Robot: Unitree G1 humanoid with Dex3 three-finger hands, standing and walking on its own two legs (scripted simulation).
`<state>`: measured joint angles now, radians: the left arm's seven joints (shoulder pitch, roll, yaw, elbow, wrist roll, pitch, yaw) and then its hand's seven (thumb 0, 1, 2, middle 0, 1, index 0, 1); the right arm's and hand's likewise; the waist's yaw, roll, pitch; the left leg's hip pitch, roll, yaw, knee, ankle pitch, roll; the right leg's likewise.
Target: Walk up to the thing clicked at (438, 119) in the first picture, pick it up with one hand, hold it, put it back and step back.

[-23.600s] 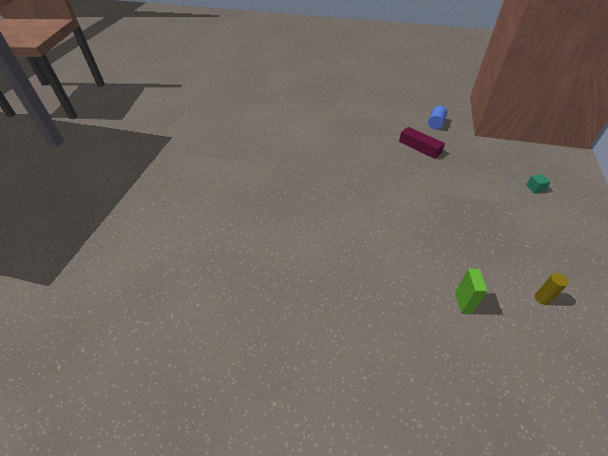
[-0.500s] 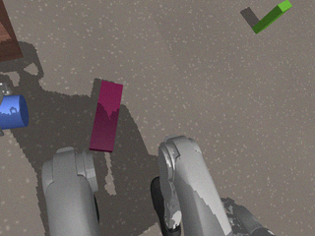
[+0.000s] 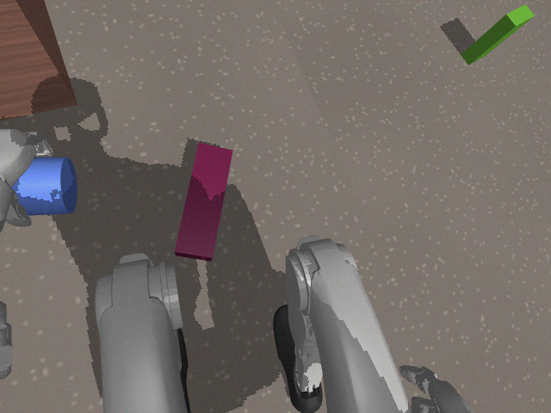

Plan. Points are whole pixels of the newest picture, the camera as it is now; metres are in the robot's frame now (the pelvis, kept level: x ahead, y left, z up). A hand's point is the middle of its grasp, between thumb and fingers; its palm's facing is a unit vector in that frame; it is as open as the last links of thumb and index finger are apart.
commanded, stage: lift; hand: left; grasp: from above
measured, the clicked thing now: (23, 186) +0.44 +0.35 -0.17
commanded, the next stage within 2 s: hold in 1.64 s
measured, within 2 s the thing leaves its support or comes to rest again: neither
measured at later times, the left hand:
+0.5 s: hand out of the picture +0.39 +0.34 -0.02, palm faces -0.43 -0.09 -0.90, open 10.8 cm
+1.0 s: hand out of the picture +0.33 +0.31 +0.19, palm faces -0.42 -0.12 -0.90, open 10.8 cm
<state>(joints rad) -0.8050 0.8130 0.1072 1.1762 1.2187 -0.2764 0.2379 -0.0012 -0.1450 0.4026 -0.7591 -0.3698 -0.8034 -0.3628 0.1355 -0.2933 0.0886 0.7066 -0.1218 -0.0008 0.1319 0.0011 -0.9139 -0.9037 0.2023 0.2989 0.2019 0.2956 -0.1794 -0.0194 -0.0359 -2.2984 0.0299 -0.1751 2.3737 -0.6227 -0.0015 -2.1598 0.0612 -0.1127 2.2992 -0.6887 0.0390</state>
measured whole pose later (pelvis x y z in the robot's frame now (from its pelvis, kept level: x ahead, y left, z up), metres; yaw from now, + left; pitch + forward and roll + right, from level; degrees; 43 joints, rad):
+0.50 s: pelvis +0.00 +0.00 +0.08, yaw +3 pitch +33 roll -7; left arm -0.59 0.69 0.05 0.86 1.06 -0.20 0.07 0.00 -0.13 0.39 -0.78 -0.30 -0.82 -0.32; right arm 0.16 -0.27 0.00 0.66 -0.03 0.03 0.07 0.00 -0.92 -0.91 0.20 0.30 0.20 0.30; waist -0.10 0.03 -0.16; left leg -2.07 0.04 -0.11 2.11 -0.62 0.01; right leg -1.96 0.04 -0.06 2.06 -0.68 0.03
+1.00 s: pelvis +0.02 +0.01 +0.26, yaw +8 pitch +22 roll -4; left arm -0.30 0.55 -0.06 0.62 1.00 -0.09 0.04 0.00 -0.09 0.36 -0.74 -0.34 -0.78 -0.35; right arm 0.18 -0.24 0.00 0.68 0.03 0.01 -0.04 0.00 -0.90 -0.90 0.20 0.30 0.20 0.30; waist -0.07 0.04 -0.17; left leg -1.37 0.04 -0.05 1.52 -0.54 0.01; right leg -1.29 0.03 -0.02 1.47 -0.58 0.03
